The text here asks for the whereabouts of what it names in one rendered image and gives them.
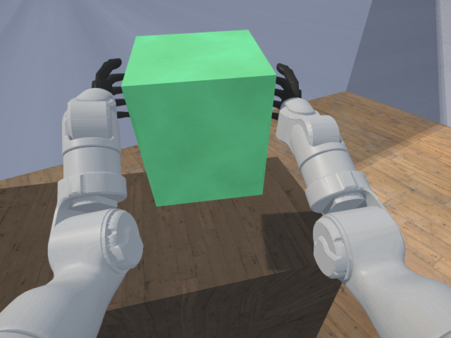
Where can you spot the left robot forearm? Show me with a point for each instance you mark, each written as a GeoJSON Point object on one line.
{"type": "Point", "coordinates": [91, 148]}

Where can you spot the right robot hand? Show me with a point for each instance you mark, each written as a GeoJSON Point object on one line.
{"type": "Point", "coordinates": [290, 85]}

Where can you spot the pedestal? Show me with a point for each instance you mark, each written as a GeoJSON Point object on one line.
{"type": "Point", "coordinates": [230, 268]}

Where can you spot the right robot upper arm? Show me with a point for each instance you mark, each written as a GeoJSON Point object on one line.
{"type": "Point", "coordinates": [363, 248]}

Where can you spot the right robot forearm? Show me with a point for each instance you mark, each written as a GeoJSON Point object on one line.
{"type": "Point", "coordinates": [333, 183]}

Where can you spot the left robot hand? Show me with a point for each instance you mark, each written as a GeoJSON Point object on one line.
{"type": "Point", "coordinates": [104, 80]}

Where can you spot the carton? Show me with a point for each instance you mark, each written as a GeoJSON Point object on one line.
{"type": "Point", "coordinates": [200, 106]}

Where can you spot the left robot upper arm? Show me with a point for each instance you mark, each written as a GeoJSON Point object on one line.
{"type": "Point", "coordinates": [90, 255]}

